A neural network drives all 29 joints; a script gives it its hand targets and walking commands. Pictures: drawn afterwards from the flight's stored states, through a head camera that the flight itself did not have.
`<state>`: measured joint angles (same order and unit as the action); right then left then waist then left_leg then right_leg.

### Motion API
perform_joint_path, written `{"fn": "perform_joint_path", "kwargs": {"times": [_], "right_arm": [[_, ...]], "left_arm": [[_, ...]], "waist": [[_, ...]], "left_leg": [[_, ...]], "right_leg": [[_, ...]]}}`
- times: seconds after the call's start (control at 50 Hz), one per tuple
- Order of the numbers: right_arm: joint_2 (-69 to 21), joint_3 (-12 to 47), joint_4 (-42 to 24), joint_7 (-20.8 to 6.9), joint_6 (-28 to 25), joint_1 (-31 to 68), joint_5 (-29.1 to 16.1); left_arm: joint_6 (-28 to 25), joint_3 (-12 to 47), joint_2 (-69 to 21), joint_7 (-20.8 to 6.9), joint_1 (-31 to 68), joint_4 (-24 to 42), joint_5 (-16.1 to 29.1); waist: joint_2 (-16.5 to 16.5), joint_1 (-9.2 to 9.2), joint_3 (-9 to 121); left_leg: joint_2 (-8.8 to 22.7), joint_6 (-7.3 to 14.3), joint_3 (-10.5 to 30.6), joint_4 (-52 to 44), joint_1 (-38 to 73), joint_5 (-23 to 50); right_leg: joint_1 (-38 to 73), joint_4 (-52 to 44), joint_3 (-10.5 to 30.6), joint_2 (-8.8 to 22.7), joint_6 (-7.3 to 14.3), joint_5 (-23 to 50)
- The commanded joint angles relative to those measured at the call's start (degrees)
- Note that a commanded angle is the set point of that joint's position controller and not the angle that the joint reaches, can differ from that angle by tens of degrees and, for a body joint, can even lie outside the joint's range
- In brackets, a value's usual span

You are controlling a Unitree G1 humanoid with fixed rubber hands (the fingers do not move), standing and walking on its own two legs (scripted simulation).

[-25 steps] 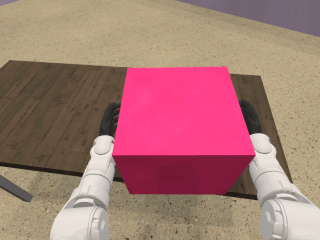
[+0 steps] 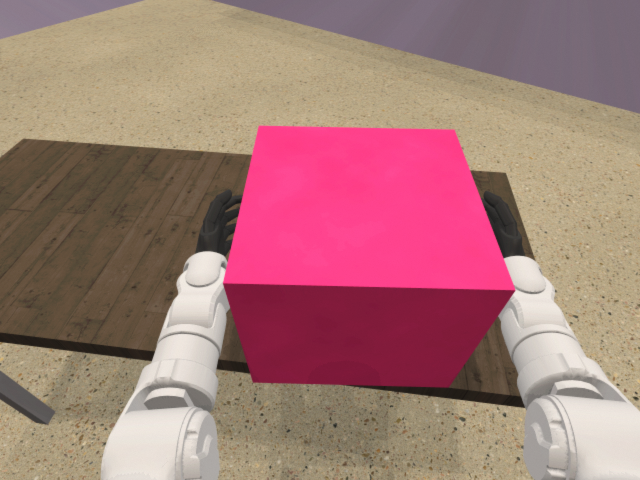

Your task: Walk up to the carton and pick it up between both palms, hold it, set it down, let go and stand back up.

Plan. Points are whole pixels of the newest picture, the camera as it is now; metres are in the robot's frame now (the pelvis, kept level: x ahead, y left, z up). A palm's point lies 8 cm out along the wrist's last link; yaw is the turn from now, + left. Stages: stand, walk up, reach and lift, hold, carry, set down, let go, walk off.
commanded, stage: reach and lift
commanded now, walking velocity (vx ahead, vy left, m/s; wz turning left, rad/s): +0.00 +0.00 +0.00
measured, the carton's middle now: (353, 256) +0.43 +0.00 +0.06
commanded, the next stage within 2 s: none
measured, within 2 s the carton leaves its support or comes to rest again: neither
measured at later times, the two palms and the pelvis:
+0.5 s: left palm (196, 231) +0.38 +0.19 +0.15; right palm (512, 241) +0.38 -0.18 +0.14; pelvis +0.00 +0.00 +0.00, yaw +1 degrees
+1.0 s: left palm (185, 220) +0.36 +0.19 +0.19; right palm (529, 238) +0.36 -0.19 +0.17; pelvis -0.01 +0.00 +0.00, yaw +1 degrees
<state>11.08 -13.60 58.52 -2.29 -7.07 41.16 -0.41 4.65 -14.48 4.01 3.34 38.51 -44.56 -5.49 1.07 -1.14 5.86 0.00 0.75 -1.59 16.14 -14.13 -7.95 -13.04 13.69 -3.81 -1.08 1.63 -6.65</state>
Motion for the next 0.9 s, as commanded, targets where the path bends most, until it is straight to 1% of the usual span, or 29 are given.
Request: {"fn": "perform_joint_path", "kwargs": {"times": [0.0,0.02,0.06,0.12,0.14,0.16,0.18,0.2,0.22,0.24,0.26,0.28,0.32,0.34,0.36,0.4,0.42,0.48,0.52,0.56,0.6,0.64,0.66,0.7,0.76,0.8,0.82,0.84,0.88], "right_arm": [[-31.67,18.82,-17.15,-5.41,-2.22,37.54,-2.37],[-32.51,20.39,-20.29,-5.10,-1.69,38.85,-3.46],[-32.74,20.25,-21.58,-4.54,-0.20,38.62,-3.98],[-33.59,22.80,-22.86,-4.00,2.34,35.94,-5.24],[-33.86,23.14,-23.74,-3.86,2.86,36.27,-5.83],[-33.68,23.89,-25.40,-3.50,3.43,36.03,-6.95],[-33.22,24.06,-25.43,-3.05,4.79,35.91,-7.27],[-33.47,24.50,-28.40,-2.61,5.43,37.92,-7.48],[-34.05,25.06,-29.89,-2.37,6.11,38.99,-7.77],[-34.72,25.58,-30.82,-2.18,7.16,38.29,-8.66],[-35.47,27.19,-33.37,-2.06,7.89,39.50,-9.40],[-35.98,27.62,-34.68,-1.85,8.65,40.39,-9.92],[-36.77,28.31,-35.48,-1.59,10.35,40.19,-10.44],[-36.33,27.79,-35.25,-1.40,11.32,38.93,-10.63],[-36.51,27.62,-34.42,-1.29,12.00,38.53,-10.49],[-35.57,27.02,-35.79,-1.09,12.61,38.84,-10.64],[-34.95,25.92,-34.51,-1.12,13.03,39.03,-10.56],[-33.41,24.25,-31.00,-1.53,14.75,36.59,-10.30],[-34.07,26.01,-36.35,-0.90,14.57,39.18,-11.18],[-33.52,25.82,-35.36,-0.42,15.74,38.97,-11.47],[-34.62,27.95,-39.05,-0.20,15.65,40.01,-12.18],[-34.74,28.17,-40.19,0.26,16.37,40.38,-12.62],[-34.24,28.62,-41.35,0.19,16.21,40.80,-13.35],[-33.68,28.31,-39.01,0.24,17.55,38.28,-13.38],[-34.61,29.08,-42.74,-0.14,17.47,43.00,-13.96],[-35.13,29.13,-41.15,0.15,18.76,40.24,-14.44],[-34.64,28.62,-42.84,0.06,18.84,42.59,-14.50],[-34.46,28.00,-41.46,-0.07,19.24,41.76,-14.53],[-34.14,28.82,-42.67,-0.09,19.84,42.80,-14.54]], "left_arm": [[-0.29,22.11,-34.79,-5.27,35.47,17.01,2.32],[0.28,22.79,-34.65,-5.27,35.90,18.08,2.87],[1.24,25.34,-35.61,-5.21,38.24,22.12,4.44],[3.28,26.27,-35.09,-5.51,36.04,24.11,4.14],[3.86,26.42,-34.68,-5.66,36.68,25.49,4.16],[5.10,28.14,-35.68,-5.75,34.99,25.91,4.68],[6.58,27.12,-34.41,-6.22,33.80,24.26,4.34],[7.57,26.42,-34.27,-6.70,33.34,24.28,4.64],[8.23,27.02,-34.65,-6.85,34.30,26.13,5.32],[9.20,28.49,-35.26,-6.86,34.41,28.04,5.96],[10.24,27.63,-34.91,-7.12,33.63,27.80,5.82],[10.75,27.23,-34.52,-7.39,34.88,29.31,6.41],[12.10,27.00,-33.96,-7.72,35.55,30.40,6.19],[13.23,27.32,-34.08,-8.00,34.32,30.03,6.21],[13.73,26.37,-33.82,-8.22,35.48,31.41,5.75],[15.13,27.09,-33.71,-8.73,35.04,31.94,5.97],[15.50,27.65,-34.14,-8.81,36.47,32.69,6.26],[18.09,24.79,-32.49,-9.44,34.11,31.06,4.05],[19.40,25.00,-32.99,-10.15,31.69,31.16,4.49],[20.16,23.33,-31.74,-10.73,31.87,31.18,3.47],[20.64,24.14,-32.06,-11.00,32.03,33.81,3.90],[21.24,24.16,-31.24,-11.28,32.22,34.42,4.45],[21.46,25.59,-31.87,-11.09,32.54,36.08,4.74],[22.31,25.25,-30.97,-11.01,32.57,36.17,4.02],[23.17,26.55,-32.12,-10.77,34.84,36.17,5.49],[23.65,27.50,-31.90,-10.44,35.50,37.60,5.75],[24.03,28.28,-32.62,-10.49,36.54,37.87,6.58],[24.29,28.77,-32.78,-10.27,37.40,39.06,6.77],[25.49,27.62,-32.29,-10.47,35.33,36.33,6.10]], "waist": [[-0.81,1.22,27.95],[-1.03,0.52,29.46],[-1.78,2.46,29.28],[-0.81,2.56,26.95],[-1.90,1.85,27.65],[-2.77,2.94,27.65],[-1.82,3.25,24.84],[-0.75,2.62,25.82],[-0.52,2.46,26.49],[-0.74,3.43,26.10],[0.08,1.89,26.06],[0.82,1.75,26.77],[0.68,1.79,26.89],[-0.07,2.85,25.64],[0.33,2.58,25.34],[-1.35,2.98,24.25],[-2.28,3.92,23.18],[-2.76,3.71,19.26],[-1.15,3.80,21.23],[-0.41,3.80,18.32],[0.16,3.17,22.34],[0.62,3.75,21.20],[-0.97,3.61,21.96],[-1.17,4.39,19.19],[-1.47,3.29,21.93],[-2.58,4.65,20.20],[-2.18,4.94,21.88],[-3.51,5.55,21.32],[-2.21,4.78,21.06]], "left_leg": [[0.10,-3.35,0.52,3.09,12.33,22.54],[-0.27,-3.25,0.57,3.61,11.85,23.02],[-0.23,-3.68,1.21,3.31,11.99,21.57],[-0.36,-3.18,1.90,2.95,13.06,20.86],[-0.54,-3.28,1.87,2.74,12.54,20.50],[-0.55,-3.68,2.43,3.44,13.61,21.90],[-0.89,-3.17,2.40,3.01,12.57,19.64],[-1.26,-2.66,2.23,2.58,11.24,17.47],[-1.33,-2.52,2.47,2.32,10.77,16.90],[-1.28,-2.62,2.92,2.42,11.90,16.75],[-1.49,-2.20,2.75,2.51,11.51,16.81],[-1.87,-1.73,2.60,2.26,10.46,15.61],[-2.03,-1.34,2.69,1.70,9.28,13.94],[-2.01,-1.51,2.91,1.35,9.67,12.79],[-1.96,-1.49,2.64,0.83,10.14,12.26],[-1.87,-2.29,2.74,1.45,11.99,14.15],[-1.73,-2.85,3.00,1.23,12.80,13.51],[-1.57,-2.71,2.61,0.45,14.19,12.07],[-1.88,-2.34,2.46,1.36,13.90,14.08],[-2.06,-2.25,2.32,0.52,12.44,12.78],[-2.30,-1.98,1.97,1.16,13.34,14.56],[-2.40,-1.92,2.01,1.23,12.98,14.39],[-2.17,-2.43,2.20,1.49,13.76,15.54],[-2.00,-2.66,2.32,1.33,15.04,14.96],[-1.92,-2.16,2.22,1.16,14.17,12.72],[-1.87,-2.52,2.65,1.37,15.07,13.04],[-1.70,-2.55,2.64,1.07,15.48,11.35],[-1.59,-2.85,2.91,1.11,16.09,12.01],[-1.80,-2.06,2.63,0.84,15.14,10.04]], "right_leg": [[15.18,3.32,-0.05,-0.50,-2.86,23.46],[15.66,3.23,0.51,-0.33,-2.94,23.82],[14.33,3.19,0.34,-0.43,-2.89,21.75],[15.19,3.10,0.57,-0.54,-3.03,21.11],[14.60,3.09,0.71,-0.46,-2.97,20.04],[14.81,3.10,0.83,-0.64,-2.91,21.39],[14.18,2.40,1.20,-0.36,-3.20,20.04],[15.08,2.42,1.36,-0.22,-3.67,19.71],[15.31,3.02,1.12,-0.45,-3.84,19.79],[15.19,3.01,1.04,-0.67,-3.83,19.46],[15.79,3.02,1.35,-0.65,-3.87,19.84],[16.43,3.18,1.66,-0.49,-4.24,19.91],[17.60,3.67,2.10,-0.25,-4.34,19.84],[17.14,3.37,2.16,-0.14,-4.13,19.03],[16.58,3.26,2.07,-0.22,-4.24,17.95],[15.45,3.19,1.46,-0.54,-3.92,18.12],[13.62,2.80,1.18,-0.71,-3.66,15.83],[12.13,1.34,0.97,-0.75,-2.97,11.23],[15.26,1.98,1.13,-0.97,-3.47,16.31],[16.00,2.05,1.09,-0.97,-3.88,16.25],[18.03,2.58,1.10,-1.18,-4.14,18.56],[18.53,2.49,1.20,-1.06,-4.24,19.31],[17.32,2.76,1.03,-1.30,-3.84,18.99],[15.66,1.95,0.96,-1.38,-3.46,16.14],[14.07,1.48,1.18,-1.24,-2.92,12.72],[13.88,1.41,1.28,-1.27,-2.83,12.68],[12.86,1.07,1.10,-1.39,-2.89,10.47],[11.67,1.05,1.02,-1.34,-2.65,9.85],[12.37,0.51,1.35,-1.21,-2.52,8.75]]}}
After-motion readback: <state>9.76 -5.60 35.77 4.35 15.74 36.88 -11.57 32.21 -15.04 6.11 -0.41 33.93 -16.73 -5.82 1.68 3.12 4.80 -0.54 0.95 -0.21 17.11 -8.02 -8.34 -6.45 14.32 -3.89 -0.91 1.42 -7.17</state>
